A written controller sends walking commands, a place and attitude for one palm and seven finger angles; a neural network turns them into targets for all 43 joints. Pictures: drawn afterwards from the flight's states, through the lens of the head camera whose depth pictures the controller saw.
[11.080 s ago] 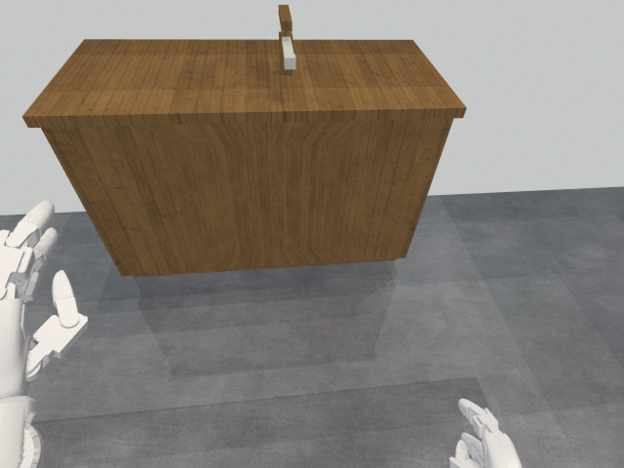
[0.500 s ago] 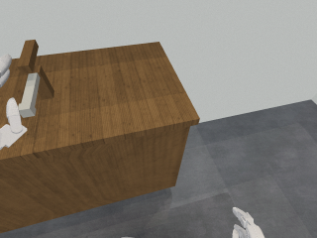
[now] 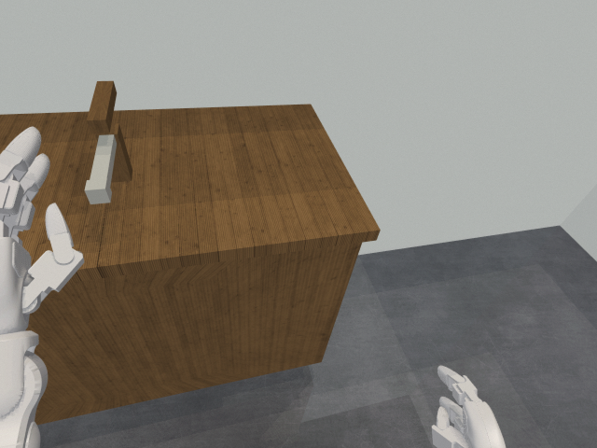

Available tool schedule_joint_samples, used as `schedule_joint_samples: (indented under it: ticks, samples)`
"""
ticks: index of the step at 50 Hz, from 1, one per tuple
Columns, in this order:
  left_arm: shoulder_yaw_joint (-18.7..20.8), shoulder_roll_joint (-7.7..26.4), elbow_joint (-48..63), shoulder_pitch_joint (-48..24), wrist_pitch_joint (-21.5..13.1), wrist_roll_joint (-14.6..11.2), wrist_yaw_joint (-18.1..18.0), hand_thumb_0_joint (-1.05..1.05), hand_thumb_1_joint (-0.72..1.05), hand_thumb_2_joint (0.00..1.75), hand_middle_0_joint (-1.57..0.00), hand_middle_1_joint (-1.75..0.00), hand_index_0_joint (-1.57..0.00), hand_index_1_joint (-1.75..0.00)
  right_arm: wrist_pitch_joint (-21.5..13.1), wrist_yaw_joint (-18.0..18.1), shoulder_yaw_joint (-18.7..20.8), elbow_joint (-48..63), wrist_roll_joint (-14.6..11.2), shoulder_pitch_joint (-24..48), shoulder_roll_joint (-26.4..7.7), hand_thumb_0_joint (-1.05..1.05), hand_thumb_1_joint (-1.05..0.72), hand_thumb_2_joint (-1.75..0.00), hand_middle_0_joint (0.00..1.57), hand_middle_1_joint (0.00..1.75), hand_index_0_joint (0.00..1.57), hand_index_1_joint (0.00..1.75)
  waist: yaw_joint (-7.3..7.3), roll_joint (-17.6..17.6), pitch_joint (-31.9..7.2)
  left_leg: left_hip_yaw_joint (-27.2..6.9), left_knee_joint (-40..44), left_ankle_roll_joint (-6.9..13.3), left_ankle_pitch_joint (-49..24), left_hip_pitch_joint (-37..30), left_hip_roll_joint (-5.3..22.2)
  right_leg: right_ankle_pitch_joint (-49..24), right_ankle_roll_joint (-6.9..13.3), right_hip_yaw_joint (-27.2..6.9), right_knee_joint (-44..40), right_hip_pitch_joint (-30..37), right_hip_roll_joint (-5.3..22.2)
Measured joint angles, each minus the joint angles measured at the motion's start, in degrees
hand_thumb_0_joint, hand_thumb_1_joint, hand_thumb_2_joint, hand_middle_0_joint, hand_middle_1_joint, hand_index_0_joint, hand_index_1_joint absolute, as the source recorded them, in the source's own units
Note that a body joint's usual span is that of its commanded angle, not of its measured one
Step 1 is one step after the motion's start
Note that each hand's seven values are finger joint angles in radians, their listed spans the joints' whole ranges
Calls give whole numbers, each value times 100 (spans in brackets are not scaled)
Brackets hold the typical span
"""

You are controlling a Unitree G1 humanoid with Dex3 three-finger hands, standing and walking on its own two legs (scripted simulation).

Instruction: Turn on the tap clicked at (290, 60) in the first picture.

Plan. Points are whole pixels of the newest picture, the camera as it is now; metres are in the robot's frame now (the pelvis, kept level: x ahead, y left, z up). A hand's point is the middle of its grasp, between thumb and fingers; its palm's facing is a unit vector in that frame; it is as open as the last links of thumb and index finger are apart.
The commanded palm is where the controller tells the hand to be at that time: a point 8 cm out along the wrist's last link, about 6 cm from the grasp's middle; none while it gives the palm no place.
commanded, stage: come to a stop and stand still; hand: left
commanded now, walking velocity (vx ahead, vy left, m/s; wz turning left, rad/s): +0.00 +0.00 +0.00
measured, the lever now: (98, 191) +0.41 +0.37 +0.09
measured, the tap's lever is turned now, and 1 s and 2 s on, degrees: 0 0 0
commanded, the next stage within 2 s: look again from close up in 1.12 s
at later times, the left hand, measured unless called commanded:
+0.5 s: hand (8, 293) +0.18 +0.31 +0.17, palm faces +0.48 -0.82 -0.31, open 7.4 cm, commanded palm +0.11 +0.32 +0.17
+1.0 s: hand (53, 279) +0.21 +0.29 +0.15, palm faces +0.34 -0.87 -0.36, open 7.4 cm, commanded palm +0.15 +0.33 +0.17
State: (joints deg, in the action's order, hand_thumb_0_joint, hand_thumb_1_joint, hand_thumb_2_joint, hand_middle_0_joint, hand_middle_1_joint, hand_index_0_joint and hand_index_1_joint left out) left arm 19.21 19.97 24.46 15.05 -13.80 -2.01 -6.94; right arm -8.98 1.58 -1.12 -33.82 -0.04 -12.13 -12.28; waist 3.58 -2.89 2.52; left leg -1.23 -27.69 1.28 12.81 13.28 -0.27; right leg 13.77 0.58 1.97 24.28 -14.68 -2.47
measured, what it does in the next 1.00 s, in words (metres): steps on the spot: right foot, then left foot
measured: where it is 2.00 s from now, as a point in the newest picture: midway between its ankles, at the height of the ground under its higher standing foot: outside the picture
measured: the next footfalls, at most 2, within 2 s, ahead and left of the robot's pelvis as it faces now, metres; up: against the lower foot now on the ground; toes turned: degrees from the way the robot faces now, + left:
right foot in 0.64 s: -0.02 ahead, -0.05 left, +0.00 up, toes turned -1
left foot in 0.86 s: +0.04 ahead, +0.16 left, +0.00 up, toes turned -1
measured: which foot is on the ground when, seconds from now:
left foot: down 0.00-0.66, up 0.68-0.84, down 0.86-1.00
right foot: down 0.00-0.38, up 0.40-0.62, down 0.64-1.00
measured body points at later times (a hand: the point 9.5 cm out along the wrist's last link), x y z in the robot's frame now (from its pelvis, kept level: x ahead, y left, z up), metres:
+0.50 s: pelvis -0.04 +0.04 -0.02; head -0.04 +0.06 +0.43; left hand +0.15 +0.35 +0.19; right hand +0.14 -0.17 -0.09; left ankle +0.07 +0.11 -0.74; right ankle +0.00 -0.08 -0.67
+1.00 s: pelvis -0.02 +0.06 -0.01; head +0.00 +0.07 +0.44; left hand +0.19 +0.34 +0.17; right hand +0.15 -0.18 -0.08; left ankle +0.00 +0.16 -0.74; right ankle -0.06 -0.05 -0.74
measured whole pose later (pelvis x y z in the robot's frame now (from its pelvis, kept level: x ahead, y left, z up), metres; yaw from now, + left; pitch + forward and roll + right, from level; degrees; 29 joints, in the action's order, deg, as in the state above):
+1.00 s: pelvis -0.02 +0.06 -0.01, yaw -2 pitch -1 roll +0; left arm 19.8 20.4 27.0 22.6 -9.3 -2.1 -6.8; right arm -7.3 1.2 -0.6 -33.9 -0.3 -10.3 -11.4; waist 0.0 -2.8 3.6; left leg 1.6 -29.0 1.8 13.4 14.4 -1.6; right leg 19.5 1.1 -0.4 29.9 -9.3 -0.9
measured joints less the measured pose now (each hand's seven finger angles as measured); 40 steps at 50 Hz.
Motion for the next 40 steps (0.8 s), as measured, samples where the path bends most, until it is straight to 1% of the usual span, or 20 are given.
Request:
schedule_joint_samples:
  ticks: [5, 7, 9, 11, 15, 16, 18, 19, 21, 23, 25, 27, 29, 31, 32, 33, 35, 37, 38, 40]
  samples:
    - [-30, 86, -362, 129, 113, 88, 184, 1, 89, 90, -21, -30, -21, -30, 107, -85, -33, 139, -51, -53, 198, 1, -90, -90, 20, 30, 20, 30, -210, 26, 22, 231, -201, 73, 259, 121, -82, 364, -99, -232, 483, -239, 86]
    - [-16, 134, -409, 258, 206, 112, 263, 1, 89, 90, -21, -30, -21, -30, 151, -107, -51, 150, -50, -111, 286, 1, -90, -90, 20, 30, 20, 30, -291, 2, 102, 328, -334, 86, 346, 187, -77, 314, -89, -280, 624, -290, 116]
    - [20, 159, -322, 385, 274, 121, 318, 2, 89, 90, -21, -30, -21, -30, 179, -123, -77, 108, -28, -177, 345, 1, -90, -90, 20, 30, 20, 30, -330, -27, 198, 380, -468, 92, 442, 262, -60, 241, -51, -286, 702, -309, 131]
    - [72, 148, -109, 505, 291, 120, 343, 2, 89, 90, -21, -30, -21, -30, 181, -139, -99, 34, 8, -241, 364, 1, -90, -90, 20, 30, 20, 30, -298, -45, 285, 393, -606, 89, 611, 356, -45, 182, 11, -291, 720, -327, 122]
    - [236, 96, 511, 663, 208, 99, 319, 2, 88, 90, -22, -31, -22, -30, 156, -151, -119, -170, 84, -237, 253, 2, -90, -90, 21, 30, 20, 30, -128, 3, 392, 273, -936, 26, 1098, 640, -69, 72, 97, -295, 622, -415, 67]
    - [279, 93, 637, 659, 176, 94, 298, 2, 88, 90, -22, -31, -22, -30, 154, -150, -112, -235, 98, -195, 210, 2, -90, -90, 21, 30, 21, 30, -91, 15, 408, 234, -1014, 15, 1125, 703, -92, 42, 93, -297, 635, -456, 61]
    - [337, 87, 754, 551, 135, 86, 260, 2, 88, 90, -22, -31, -22, -30, 160, -139, -78, -345, 99, -92, 143, 2, -90, -90, 21, 30, 21, 30, -34, 16, 460, 228, -1029, 41, 818, 708, -133, 181, 60, -328, 835, -542, 71]
    - [356, 89, 731, 461, 124, 84, 244, 2, 88, 90, -22, -31, -22, -30, 160, -127, -57, -366, 90, -51, 125, 2, -90, -90, 21, 30, 21, 30, -17, 8, 480, 274, -985, 101, 548, 668, -143, 500, 30, -382, 1080, -617, 66]
    - [379, 81, 531, 229, 152, 84, 218, 2, 88, 90, -21, -31, -21, -30, 119, -112, 20, -348, 36, -1, 134, 2, -90, -90, 20, 30, 21, 30, -74, 80, 500, 328, -880, 292, -14, 587, -113, 1021, -73, -479, 2210, -896, -68]
    - [417, 99, 209, 25, 174, 87, 219, 2, 88, 90, -21, -31, -21, -30, 53, -140, 94, -332, -11, 6, 229, 2, -90, -90, 20, 30, 20, 30, -211, 120, 451, 304, -721, 349, -347, 534, -123, 1044, -118, -519, 3399, -1104, -208]
    - [433, 83, -27, 56, 227, 63, 207, 2, 89, 90, -21, -30, -21, -30, 56, -217, 64, -301, -25, -5, 303, 2, -90, -90, 20, 30, 20, 30, -300, 90, 315, 340, -477, 342, -414, 498, -143, 964, -105, -444, 3838, -1116, -231]
    - [384, 19, -61, 292, 316, 30, 198, 2, 89, 90, -21, -30, -21, -30, 71, -274, 12, -217, -17, -45, 336, 2, -90, -90, 20, 30, 20, 30, -328, 83, 163, 428, -188, 331, -530, 478, -118, 970, -47, -265, 3504, -883, -191]
    - [277, -36, 81, 606, 377, 23, 184, 2, 89, 90, -21, -30, -21, -30, 61, -280, -30, -111, 18, -101, 341, 2, -90, -90, 20, 30, 20, 30, -313, 107, 47, 512, 74, 292, -642, 469, -85, 1091, 54, -49, 2473, -383, -127]
    - [185, 21, 297, 869, 406, 47, 173, 2, 89, 90, -21, -30, -21, -30, 69, -267, -62, 17, 65, -162, 339, 2, -90, -90, 20, 30, 20, 30, -262, 82, -53, 595, 171, 223, -585, 553, -105, 1156, 160, 63, 1202, 249, -71]
    - [180, 95, 415, 954, 408, 67, 169, 2, 89, 90, -21, -30, -21, -30, 85, -267, -73, 76, 86, -167, 335, 2, -90, -90, 20, 30, 20, 30, -225, 33, -91, 652, 127, 170, -503, 652, -140, 1076, 215, 43, 627, 524, -32]
    - [160, 109, 486, 959, 396, 82, 175, 2, 89, 90, -21, -30, -21, -30, 117, -266, -61, 85, 97, -112, 292, 2, -90, -90, 20, 30, 20, 30, -196, 110, -39, 637, -31, 99, -332, 752, -92, 561, 269, 70, 298, 606, -70]
    - [113, 157, 580, 899, 363, 77, 180, 2, 89, 90, -21, -31, -21, -30, 210, -247, -43, 0, 84, -21, 206, 1, -90, -90, 20, 30, 20, 30, -163, 255, 57, 429, -797, -67, 236, 1004, -45, 160, 326, 150, 98, 685, -169]
    - [136, 180, 591, 843, 299, 38, 147, 2, 88, 90, -22, -31, -22, -30, 255, -230, -52, -136, 31, -15, 182, 2, -90, -90, 20, 30, 20, 30, -62, 155, -21, 271, -1601, -166, 401, 1193, -117, 133, 336, 67, -9, 680, -134]
    - [175, 152, 558, 832, 265, 20, 114, 2, 88, 90, -22, -31, -22, -30, 262, -215, -61, -173, 12, -20, 175, 2, -90, -90, 20, 30, 20, 30, -24, 81, -76, 241, -1738, -187, 397, 1183, -125, 134, 327, -10, -51, 667, -102]
    - [236, 65, 407, 822, 212, 11, 11, 2, 88, 90, -22, -31, -22, -30, 231, -158, -66, -184, 1, -38, 137, 2, -90, -90, 20, 30, 20, 30, -29, 3, -159, 235, -1366, -177, 316, 937, -60, 134, 292, -127, -103, 655, -49]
